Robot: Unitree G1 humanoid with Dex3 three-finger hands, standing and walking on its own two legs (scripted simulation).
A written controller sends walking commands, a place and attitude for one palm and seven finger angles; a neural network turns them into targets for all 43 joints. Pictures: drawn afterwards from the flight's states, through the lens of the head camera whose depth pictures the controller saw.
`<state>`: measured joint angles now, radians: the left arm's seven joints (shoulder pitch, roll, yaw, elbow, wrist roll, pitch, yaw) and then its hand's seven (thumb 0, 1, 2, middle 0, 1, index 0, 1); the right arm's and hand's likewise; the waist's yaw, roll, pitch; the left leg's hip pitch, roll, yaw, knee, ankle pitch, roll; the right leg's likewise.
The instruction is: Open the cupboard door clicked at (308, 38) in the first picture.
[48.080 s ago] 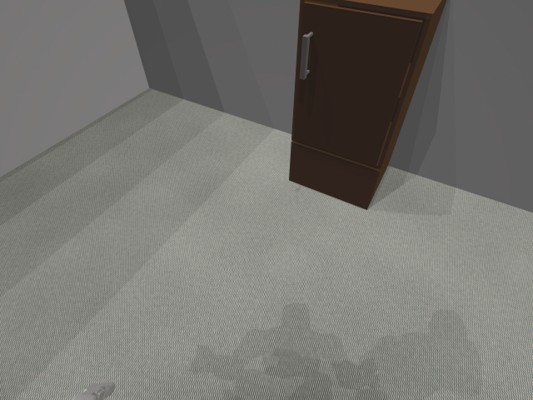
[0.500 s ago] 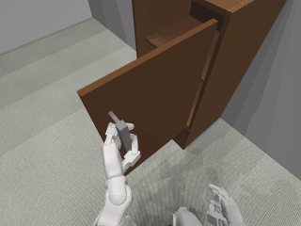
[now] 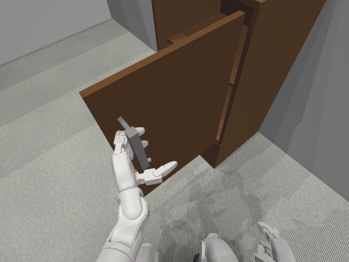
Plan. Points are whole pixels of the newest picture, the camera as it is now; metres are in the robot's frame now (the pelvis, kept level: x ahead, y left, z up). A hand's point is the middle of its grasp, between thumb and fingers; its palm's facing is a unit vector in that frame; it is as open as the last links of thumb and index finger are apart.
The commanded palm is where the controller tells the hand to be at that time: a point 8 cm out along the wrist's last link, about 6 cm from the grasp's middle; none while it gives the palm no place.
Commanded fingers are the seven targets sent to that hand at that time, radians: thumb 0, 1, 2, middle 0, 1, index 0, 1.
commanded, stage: open thumb and fingers to let go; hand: left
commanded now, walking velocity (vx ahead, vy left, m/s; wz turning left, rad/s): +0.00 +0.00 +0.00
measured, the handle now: (133, 145) +0.37 +0.11 +0.03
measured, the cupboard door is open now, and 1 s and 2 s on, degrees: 89 92 91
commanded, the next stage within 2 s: slide the hand sideways off the handle in 0.36 s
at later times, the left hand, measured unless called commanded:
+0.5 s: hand (148, 161) +0.33 +0.07 +0.03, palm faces +0.25 -0.97 -0.03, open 14.8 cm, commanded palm +0.29 +0.11 +0.03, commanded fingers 0.00 -0.50 0.30 -0.15 -0.30 -0.15 -0.30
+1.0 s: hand (141, 189) +0.27 +0.08 +0.03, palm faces -0.18 -0.98 -0.04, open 16.3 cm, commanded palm +0.25 +0.14 +0.03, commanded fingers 0.00 -0.50 0.30 -0.15 -0.30 -0.15 -0.30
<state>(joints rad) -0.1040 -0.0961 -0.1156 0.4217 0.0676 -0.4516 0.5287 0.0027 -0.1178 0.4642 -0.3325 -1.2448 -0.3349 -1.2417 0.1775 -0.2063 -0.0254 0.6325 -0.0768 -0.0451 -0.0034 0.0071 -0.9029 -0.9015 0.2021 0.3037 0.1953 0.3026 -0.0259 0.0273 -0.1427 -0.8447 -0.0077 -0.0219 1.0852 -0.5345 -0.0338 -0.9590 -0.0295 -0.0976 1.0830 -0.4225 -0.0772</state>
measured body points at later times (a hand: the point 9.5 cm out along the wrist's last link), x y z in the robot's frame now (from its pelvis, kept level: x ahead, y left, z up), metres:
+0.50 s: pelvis -0.01 +0.03 +0.00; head +0.07 +0.02 +0.44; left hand +0.31 +0.12 +0.03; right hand +0.15 -0.19 -0.12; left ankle +0.00 +0.14 -0.66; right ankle +0.06 -0.07 -0.66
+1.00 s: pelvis +0.00 +0.05 -0.01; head +0.07 +0.04 +0.43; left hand +0.28 +0.13 +0.03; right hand +0.17 -0.18 -0.11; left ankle +0.00 +0.14 -0.66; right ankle +0.06 -0.07 -0.66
